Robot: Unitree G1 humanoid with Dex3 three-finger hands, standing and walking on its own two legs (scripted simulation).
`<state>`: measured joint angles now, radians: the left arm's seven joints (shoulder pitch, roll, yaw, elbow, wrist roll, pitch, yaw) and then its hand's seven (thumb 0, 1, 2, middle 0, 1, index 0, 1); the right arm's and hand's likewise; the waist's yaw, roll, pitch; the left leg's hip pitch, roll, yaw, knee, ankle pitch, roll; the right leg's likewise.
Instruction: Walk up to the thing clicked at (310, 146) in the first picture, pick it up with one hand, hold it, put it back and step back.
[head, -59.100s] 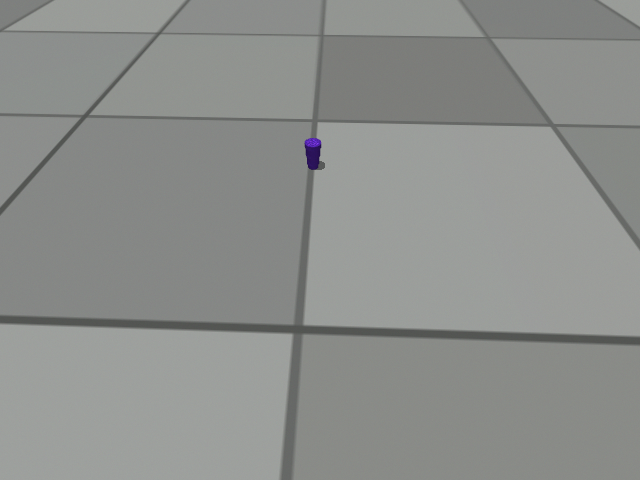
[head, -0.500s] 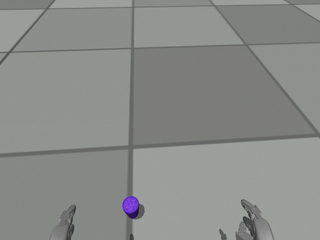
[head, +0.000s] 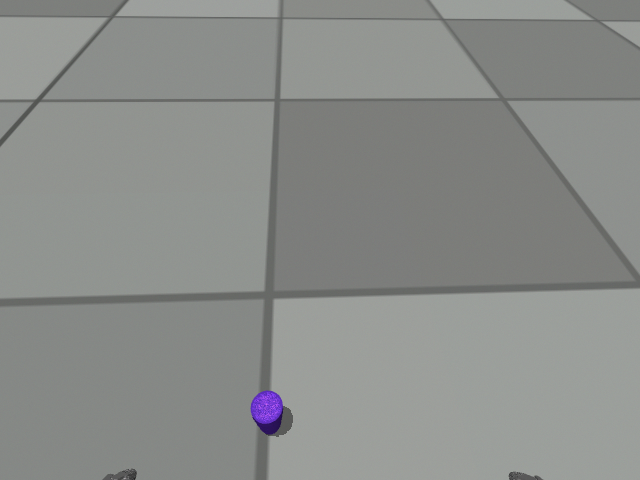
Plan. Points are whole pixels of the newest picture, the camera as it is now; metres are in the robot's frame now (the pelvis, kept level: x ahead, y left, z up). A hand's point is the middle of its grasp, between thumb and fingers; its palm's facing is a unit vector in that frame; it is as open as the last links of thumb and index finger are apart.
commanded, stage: stand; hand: left
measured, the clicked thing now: (268, 415) +0.42 +0.14 -0.68
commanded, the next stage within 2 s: step back in 1.88 s
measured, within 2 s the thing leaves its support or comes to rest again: neither
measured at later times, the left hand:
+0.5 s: hand out of the picture +0.03 +0.25 -0.13, palm faces +0.00 -0.94 -0.33, open 7.4 cm
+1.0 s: hand out of the picture +0.03 +0.24 -0.13, palm faces -0.01 -0.94 -0.33, open 7.4 cm
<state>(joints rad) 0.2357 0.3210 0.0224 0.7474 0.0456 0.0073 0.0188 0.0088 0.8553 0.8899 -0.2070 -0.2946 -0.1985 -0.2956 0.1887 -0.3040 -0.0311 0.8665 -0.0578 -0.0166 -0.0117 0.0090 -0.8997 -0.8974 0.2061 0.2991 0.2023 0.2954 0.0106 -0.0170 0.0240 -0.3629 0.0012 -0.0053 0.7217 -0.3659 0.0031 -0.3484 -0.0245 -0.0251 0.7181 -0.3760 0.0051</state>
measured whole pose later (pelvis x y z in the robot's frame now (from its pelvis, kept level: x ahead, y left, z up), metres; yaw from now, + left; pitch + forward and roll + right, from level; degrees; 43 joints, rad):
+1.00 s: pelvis -0.01 +0.00 +0.03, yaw +0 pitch -3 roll +0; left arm 0.15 0.32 0.00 1.17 0.02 -0.02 0.01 0.01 0.91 0.90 -0.21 -0.30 -0.20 -0.30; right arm 0.14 -0.33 -0.01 1.15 -0.02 0.00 0.00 0.00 -0.90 -0.90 0.20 0.30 0.20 0.29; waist 0.01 0.01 0.06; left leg -0.14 0.00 -0.01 0.35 -0.16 -0.01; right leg -0.13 -0.02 -0.04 0.35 -0.18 0.00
